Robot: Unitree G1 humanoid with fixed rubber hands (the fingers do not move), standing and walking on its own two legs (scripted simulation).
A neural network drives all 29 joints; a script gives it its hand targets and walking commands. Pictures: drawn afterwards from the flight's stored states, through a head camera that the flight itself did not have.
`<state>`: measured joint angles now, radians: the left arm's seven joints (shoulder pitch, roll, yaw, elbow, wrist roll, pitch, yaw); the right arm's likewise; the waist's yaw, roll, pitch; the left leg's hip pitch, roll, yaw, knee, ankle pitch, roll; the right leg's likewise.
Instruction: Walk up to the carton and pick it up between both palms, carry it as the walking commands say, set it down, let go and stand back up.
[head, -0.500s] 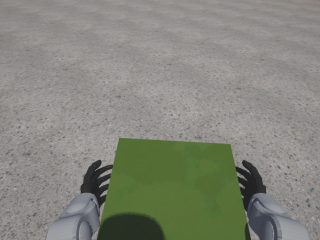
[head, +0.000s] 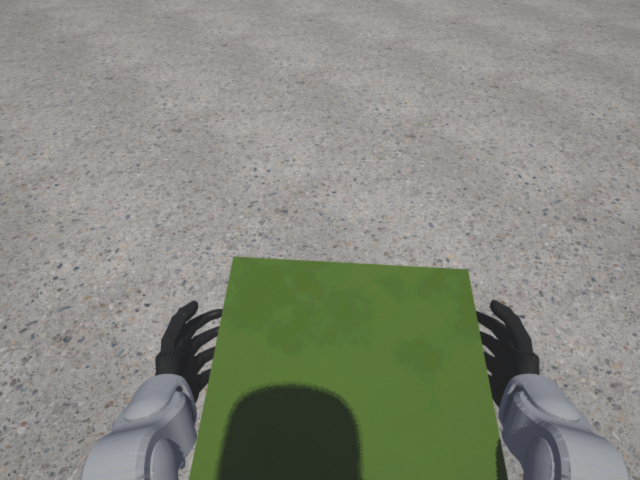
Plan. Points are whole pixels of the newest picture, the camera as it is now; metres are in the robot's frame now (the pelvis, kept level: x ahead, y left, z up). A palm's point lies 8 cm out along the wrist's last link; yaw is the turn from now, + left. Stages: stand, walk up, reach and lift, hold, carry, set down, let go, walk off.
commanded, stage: carry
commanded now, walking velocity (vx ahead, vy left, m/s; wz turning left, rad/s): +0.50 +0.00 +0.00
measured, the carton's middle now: (341, 393) +0.23 +0.01 +0.03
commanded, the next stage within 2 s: none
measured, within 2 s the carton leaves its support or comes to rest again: neither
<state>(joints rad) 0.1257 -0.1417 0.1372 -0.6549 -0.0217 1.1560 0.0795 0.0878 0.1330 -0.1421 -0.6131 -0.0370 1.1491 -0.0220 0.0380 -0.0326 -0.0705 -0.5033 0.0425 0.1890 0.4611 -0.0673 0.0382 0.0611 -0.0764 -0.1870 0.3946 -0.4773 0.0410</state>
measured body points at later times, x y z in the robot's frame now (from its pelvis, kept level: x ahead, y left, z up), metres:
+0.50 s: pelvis +0.36 -0.02 +0.00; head +0.35 -0.02 +0.45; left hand +0.60 +0.15 +0.08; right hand +0.60 -0.19 +0.08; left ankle +0.18 +0.09 -0.67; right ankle +0.45 -0.09 -0.72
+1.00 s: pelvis +0.68 +0.02 +0.02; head +0.68 +0.03 +0.47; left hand +0.92 +0.18 +0.08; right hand +0.91 -0.16 +0.09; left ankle +0.71 +0.10 -0.72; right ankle +0.56 -0.09 -0.64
